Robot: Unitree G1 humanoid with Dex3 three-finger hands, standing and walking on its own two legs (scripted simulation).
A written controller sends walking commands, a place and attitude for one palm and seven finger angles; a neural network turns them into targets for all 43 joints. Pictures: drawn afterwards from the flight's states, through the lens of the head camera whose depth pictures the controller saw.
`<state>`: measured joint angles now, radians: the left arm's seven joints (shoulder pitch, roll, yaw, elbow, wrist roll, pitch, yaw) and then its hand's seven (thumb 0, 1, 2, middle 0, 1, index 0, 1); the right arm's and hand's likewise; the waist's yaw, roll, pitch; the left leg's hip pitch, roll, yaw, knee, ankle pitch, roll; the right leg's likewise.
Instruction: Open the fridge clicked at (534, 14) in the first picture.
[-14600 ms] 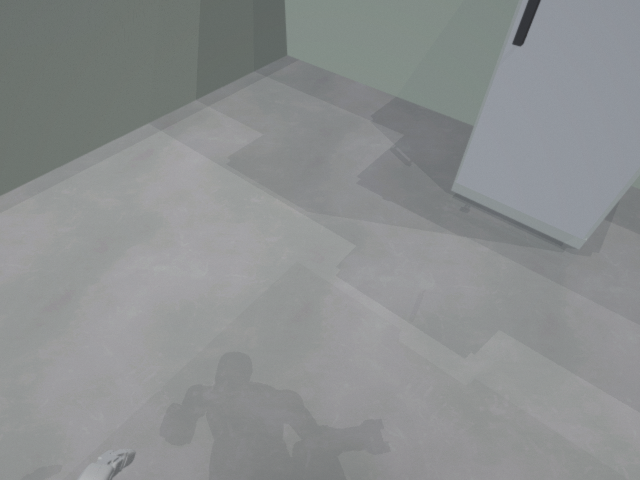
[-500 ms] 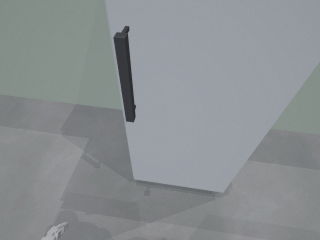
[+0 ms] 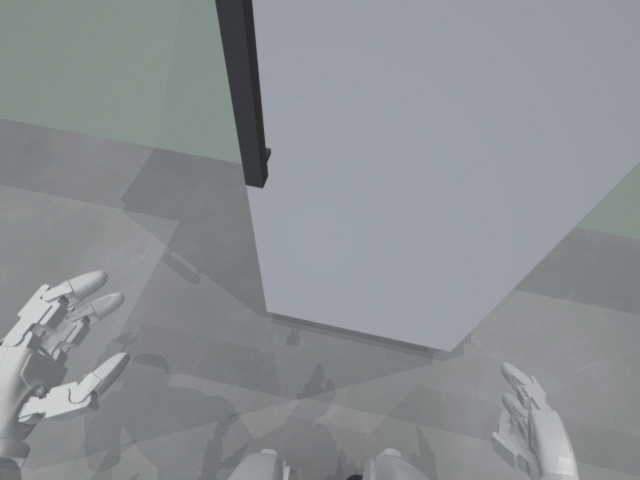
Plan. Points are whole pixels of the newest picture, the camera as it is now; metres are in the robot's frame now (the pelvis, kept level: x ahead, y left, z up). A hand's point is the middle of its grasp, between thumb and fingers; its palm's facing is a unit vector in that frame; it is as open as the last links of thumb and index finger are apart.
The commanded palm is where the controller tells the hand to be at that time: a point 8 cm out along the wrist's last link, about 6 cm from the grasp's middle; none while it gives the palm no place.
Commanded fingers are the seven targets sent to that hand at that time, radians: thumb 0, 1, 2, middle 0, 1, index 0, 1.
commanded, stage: raise the hand to about handle height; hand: left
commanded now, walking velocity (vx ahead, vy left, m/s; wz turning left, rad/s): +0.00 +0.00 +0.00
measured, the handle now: (252, 83) +0.54 +0.16 +0.17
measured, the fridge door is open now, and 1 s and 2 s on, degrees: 0 0 0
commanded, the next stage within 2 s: move the hooked fingers beside the handle in 1.52 s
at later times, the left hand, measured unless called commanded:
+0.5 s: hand (65, 312) +0.24 +0.28 +0.12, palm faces -0.06 -0.99 -0.09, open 12.5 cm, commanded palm +0.21 +0.33 +0.14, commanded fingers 0.00 -0.38 0.35 -0.29 -1.12 -0.29 -1.12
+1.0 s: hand (19, 195) +0.31 +0.31 +0.20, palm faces -0.01 -0.99 -0.11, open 13.9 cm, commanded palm +0.27 +0.35 +0.20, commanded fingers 0.00 -0.50 0.30 -0.30 -1.20 -0.30 -1.20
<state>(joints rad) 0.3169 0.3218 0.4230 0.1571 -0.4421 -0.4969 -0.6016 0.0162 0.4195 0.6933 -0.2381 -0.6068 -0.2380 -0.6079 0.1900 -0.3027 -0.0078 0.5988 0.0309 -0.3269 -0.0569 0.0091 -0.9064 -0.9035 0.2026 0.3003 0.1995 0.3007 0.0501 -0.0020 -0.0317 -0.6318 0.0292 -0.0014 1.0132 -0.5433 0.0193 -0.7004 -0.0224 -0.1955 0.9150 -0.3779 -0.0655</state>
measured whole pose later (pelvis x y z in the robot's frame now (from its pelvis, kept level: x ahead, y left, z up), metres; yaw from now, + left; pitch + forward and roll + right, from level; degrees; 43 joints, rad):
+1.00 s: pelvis +0.03 +0.04 +0.05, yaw -1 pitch +1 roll -2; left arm -0.06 0.48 0.46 0.17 -0.34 0.01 -0.52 -0.01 -0.50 0.30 -0.31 -1.20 -0.31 -1.20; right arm 0.27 -0.26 0.09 0.59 0.05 -0.25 -0.09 0.01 -0.90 -0.90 0.21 0.30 0.20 0.30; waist 0.04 0.05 -0.02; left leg -0.21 -0.02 0.04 0.56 -0.38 0.07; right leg -0.30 -0.03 -0.14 0.50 -0.22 0.00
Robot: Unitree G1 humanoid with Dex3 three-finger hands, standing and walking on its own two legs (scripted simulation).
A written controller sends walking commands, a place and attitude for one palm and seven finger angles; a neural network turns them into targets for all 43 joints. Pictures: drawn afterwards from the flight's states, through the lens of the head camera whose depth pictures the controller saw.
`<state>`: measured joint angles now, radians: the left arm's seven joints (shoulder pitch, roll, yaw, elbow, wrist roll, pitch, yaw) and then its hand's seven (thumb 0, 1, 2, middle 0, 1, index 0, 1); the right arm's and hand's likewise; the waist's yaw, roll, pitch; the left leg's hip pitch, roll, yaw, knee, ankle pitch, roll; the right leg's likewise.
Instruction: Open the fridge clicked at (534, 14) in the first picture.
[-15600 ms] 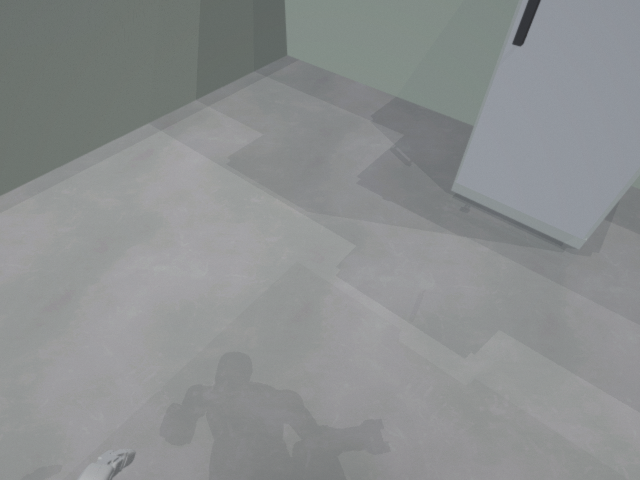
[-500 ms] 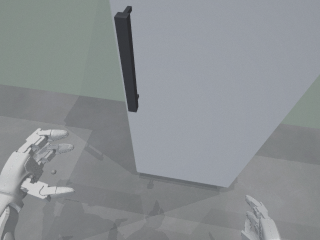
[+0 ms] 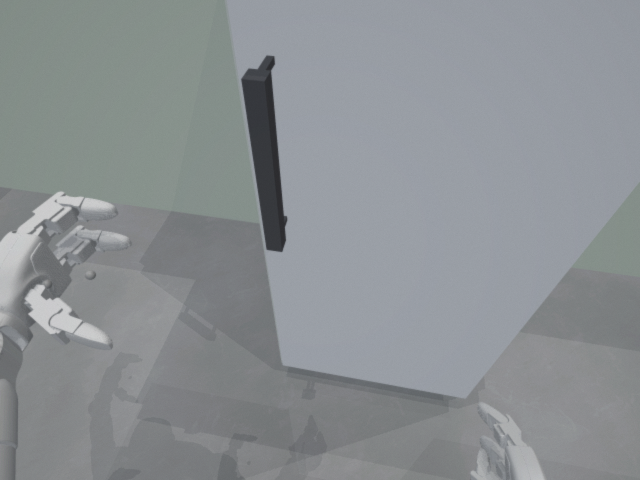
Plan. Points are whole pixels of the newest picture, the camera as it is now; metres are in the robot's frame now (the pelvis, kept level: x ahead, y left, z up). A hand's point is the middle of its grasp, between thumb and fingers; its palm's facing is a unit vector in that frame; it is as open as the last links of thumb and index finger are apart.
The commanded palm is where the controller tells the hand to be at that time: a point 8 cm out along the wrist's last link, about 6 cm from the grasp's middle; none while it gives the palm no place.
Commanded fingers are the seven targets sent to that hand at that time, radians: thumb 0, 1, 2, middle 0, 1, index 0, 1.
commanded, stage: raise the hand to about handle height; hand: left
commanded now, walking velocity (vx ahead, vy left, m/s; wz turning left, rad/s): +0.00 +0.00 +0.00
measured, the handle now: (272, 166) +0.51 +0.13 +0.12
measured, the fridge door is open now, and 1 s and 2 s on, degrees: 0 0 0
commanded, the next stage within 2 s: move the hooked fingers beside the handle in 0.52 s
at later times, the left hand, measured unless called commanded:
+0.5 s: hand (111, 272) +0.28 +0.26 +0.15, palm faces +0.00 -1.00 -0.08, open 14.0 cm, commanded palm +0.24 +0.30 +0.15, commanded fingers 0.00 -0.50 0.30 -0.30 -1.20 -0.30 -1.20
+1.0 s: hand (153, 246) +0.32 +0.22 +0.15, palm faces -0.07 -1.00 -0.06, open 14.0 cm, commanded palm +0.29 +0.28 +0.15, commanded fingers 0.00 -0.50 0.30 -0.30 -1.20 -0.30 -1.20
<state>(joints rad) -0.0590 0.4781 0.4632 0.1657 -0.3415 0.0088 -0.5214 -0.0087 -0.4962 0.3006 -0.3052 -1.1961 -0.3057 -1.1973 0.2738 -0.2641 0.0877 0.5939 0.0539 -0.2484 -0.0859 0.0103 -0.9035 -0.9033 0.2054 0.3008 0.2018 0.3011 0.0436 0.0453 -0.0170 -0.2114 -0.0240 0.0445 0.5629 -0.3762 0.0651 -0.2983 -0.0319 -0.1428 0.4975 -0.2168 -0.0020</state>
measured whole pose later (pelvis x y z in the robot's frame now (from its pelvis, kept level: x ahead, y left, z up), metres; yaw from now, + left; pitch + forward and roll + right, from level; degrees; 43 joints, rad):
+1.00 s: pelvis -0.02 -0.03 +0.00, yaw -1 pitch +1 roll +0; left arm -0.28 0.48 0.42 0.43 -0.31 -0.01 -0.53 -0.01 -0.50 0.30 -0.30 -1.20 -0.30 -1.20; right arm 0.27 -0.29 0.08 0.61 0.07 -0.20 -0.11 0.01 -0.91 -0.90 0.20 0.30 0.20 0.30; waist 0.01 0.04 -0.01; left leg -0.23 -0.01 0.05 0.54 -0.34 0.03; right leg -0.34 -0.02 -0.14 0.51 -0.20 -0.04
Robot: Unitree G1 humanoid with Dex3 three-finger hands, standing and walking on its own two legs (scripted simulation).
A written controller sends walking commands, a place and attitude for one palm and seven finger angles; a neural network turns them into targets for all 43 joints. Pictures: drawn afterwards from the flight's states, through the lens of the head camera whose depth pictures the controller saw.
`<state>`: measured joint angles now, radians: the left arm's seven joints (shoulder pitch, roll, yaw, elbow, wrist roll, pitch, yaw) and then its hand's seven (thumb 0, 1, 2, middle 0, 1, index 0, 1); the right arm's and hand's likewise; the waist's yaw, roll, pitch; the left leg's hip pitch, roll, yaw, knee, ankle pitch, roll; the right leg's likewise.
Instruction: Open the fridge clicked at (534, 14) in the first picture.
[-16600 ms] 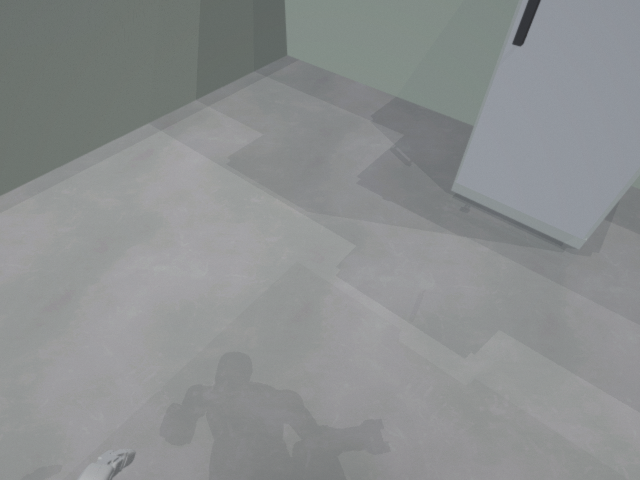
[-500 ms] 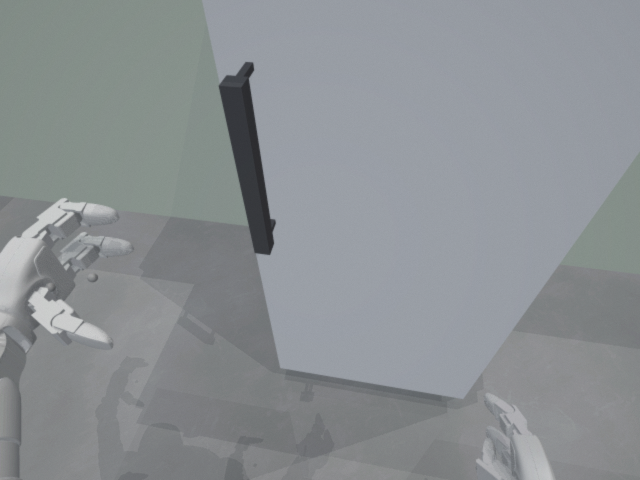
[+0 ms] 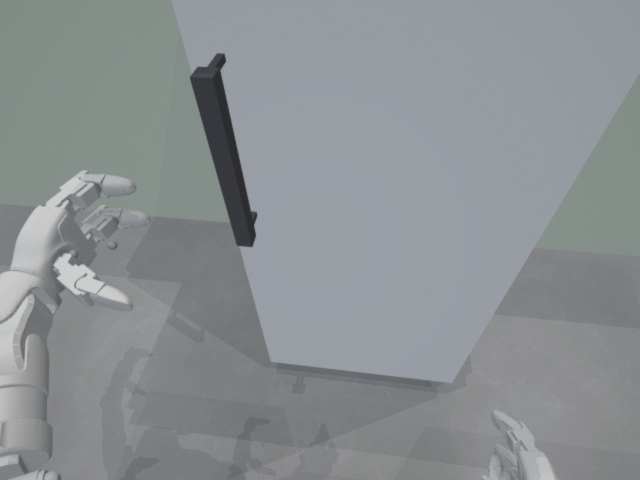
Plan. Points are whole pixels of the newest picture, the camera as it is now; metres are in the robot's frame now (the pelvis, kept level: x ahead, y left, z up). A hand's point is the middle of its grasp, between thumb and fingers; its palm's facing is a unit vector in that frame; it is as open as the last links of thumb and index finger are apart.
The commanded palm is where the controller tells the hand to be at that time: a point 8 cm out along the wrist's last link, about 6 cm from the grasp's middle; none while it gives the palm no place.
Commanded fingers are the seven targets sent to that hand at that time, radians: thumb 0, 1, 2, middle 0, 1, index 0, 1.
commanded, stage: move the hooked fingers beside the handle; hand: left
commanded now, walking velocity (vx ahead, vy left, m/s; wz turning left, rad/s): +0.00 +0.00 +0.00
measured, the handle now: (234, 162) +0.52 +0.16 +0.12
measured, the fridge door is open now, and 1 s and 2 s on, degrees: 0 0 0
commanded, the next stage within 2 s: none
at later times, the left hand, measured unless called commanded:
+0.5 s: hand (149, 211) +0.40 +0.24 +0.14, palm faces -0.06 -1.00 -0.03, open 14.0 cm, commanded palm +0.37 +0.30 +0.14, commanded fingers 0.00 -0.50 0.30 -0.30 -1.20 -0.30 -1.20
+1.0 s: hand (168, 182) +0.44 +0.23 +0.15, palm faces -0.08 -1.00 +0.00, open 14.0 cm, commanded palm +0.43 +0.29 +0.14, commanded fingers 0.00 -0.50 0.30 -0.30 -1.20 -0.30 -1.20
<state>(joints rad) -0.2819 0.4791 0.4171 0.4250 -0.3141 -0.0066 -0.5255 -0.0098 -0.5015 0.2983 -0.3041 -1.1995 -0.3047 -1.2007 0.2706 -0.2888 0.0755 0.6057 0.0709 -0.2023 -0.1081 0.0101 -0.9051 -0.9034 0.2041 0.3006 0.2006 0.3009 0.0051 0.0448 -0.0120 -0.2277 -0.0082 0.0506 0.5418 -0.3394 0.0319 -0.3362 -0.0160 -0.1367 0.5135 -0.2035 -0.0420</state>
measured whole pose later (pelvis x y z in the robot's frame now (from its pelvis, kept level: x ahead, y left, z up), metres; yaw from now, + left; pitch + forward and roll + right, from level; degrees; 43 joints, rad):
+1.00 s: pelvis +0.01 +0.02 +0.00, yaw -1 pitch +7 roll -1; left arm -0.74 0.50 0.35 0.91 -0.21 -0.11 -0.43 -0.01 -0.50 0.30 -0.30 -1.20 -0.30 -1.20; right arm 0.33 -0.29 0.07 0.63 0.06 -0.11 -0.08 0.01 -0.91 -0.90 0.20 0.30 0.20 0.30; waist -0.05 0.02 -0.04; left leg -0.35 -0.02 0.06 0.57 -0.35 0.05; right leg -0.46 -0.03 -0.12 0.53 -0.20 -0.02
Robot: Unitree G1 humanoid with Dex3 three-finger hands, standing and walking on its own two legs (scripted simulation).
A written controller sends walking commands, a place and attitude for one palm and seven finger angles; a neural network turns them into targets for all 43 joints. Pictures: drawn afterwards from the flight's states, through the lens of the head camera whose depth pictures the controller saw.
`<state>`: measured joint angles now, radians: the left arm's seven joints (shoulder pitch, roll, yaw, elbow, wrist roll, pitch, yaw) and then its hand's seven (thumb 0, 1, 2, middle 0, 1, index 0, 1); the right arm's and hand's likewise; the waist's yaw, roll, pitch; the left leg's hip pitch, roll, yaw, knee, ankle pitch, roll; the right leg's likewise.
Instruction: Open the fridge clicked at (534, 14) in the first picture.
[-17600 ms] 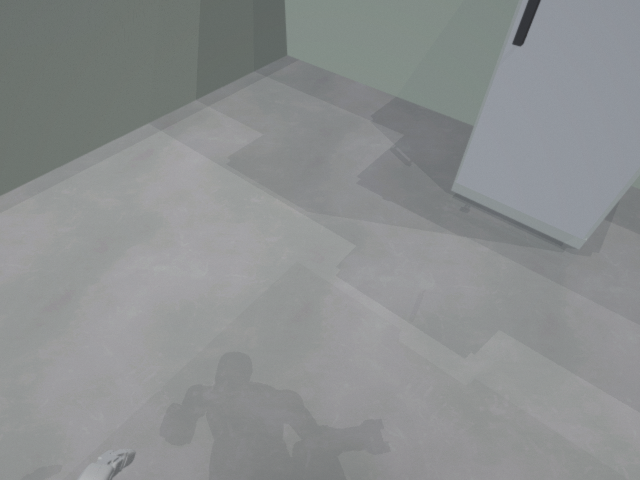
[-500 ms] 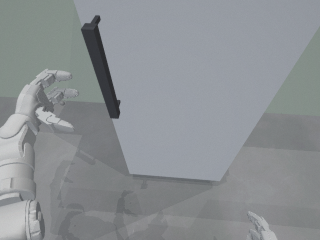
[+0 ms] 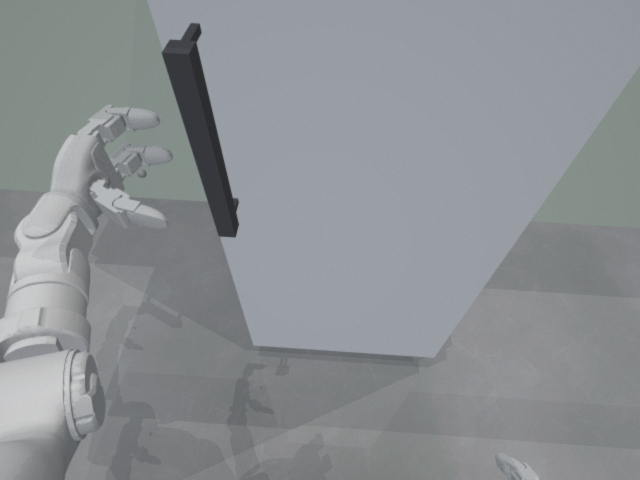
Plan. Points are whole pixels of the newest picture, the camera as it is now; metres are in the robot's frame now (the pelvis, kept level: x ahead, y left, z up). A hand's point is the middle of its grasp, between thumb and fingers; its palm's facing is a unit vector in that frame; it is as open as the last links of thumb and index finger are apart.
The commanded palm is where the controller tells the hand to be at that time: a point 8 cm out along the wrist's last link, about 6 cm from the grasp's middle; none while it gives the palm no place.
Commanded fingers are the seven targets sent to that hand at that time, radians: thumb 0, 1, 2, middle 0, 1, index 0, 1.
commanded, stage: move the hooked fingers beside the handle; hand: left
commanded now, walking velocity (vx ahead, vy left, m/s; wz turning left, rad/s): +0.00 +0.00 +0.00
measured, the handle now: (214, 147) +0.51 +0.15 +0.12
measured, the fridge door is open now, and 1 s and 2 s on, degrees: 0 0 0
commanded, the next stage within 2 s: feel for the door with the fingertips in 1.92 s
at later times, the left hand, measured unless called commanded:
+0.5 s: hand (168, 167) +0.47 +0.20 +0.13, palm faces -0.08 -1.00 -0.01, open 14.0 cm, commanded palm +0.44 +0.26 +0.14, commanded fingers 0.00 -0.50 0.30 -0.30 -1.20 -0.30 -1.20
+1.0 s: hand (166, 167) +0.46 +0.20 +0.13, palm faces -0.05 -1.00 -0.01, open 14.0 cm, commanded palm +0.44 +0.26 +0.13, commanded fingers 0.00 -0.50 0.30 -0.30 -1.20 -0.30 -1.20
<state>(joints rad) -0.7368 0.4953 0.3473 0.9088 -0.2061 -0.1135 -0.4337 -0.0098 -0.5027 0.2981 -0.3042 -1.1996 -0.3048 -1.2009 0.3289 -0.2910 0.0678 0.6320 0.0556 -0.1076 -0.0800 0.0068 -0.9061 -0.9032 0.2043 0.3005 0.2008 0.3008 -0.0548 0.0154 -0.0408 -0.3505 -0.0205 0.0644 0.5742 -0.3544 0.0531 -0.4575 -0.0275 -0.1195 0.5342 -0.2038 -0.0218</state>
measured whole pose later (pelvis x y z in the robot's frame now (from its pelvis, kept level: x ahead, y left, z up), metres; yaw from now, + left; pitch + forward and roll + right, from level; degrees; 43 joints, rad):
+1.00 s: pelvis -0.01 -0.01 -0.01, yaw +0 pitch +10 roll -1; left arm -0.88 0.53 0.37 1.10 -0.15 -0.22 -0.39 -0.01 -0.50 0.30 -0.30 -1.20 -0.31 -1.20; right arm 0.33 -0.30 0.07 0.62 0.05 -0.04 -0.07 0.00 -0.91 -0.90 0.20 0.30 0.20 0.30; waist -0.09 0.01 -0.03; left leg -0.46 0.00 0.06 0.65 -0.37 0.04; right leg -0.56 -0.02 -0.12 0.59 -0.21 -0.04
